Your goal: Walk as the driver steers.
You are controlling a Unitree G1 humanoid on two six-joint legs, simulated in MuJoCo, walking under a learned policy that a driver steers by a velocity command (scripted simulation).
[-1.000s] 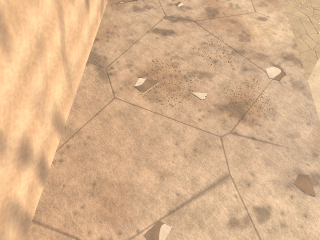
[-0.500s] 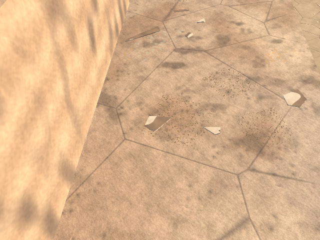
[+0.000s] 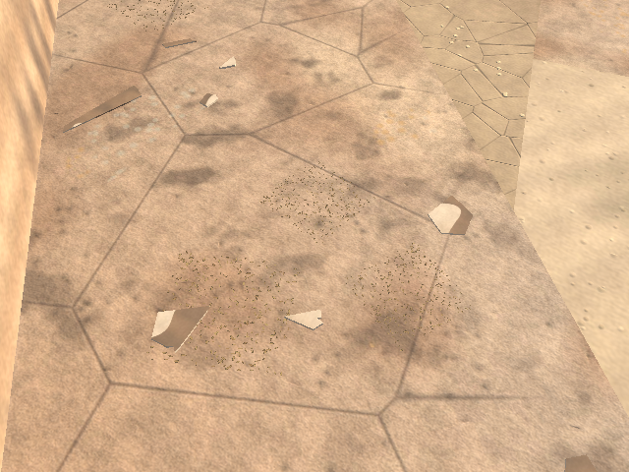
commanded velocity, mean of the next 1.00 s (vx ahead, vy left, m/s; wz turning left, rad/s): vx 0.14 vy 0.00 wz -0.09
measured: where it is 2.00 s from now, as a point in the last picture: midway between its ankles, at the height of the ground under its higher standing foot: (287, 415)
